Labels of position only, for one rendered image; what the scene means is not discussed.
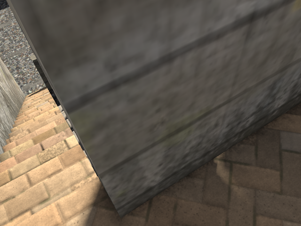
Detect stairs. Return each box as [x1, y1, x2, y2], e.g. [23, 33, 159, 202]
[0, 87, 98, 226]

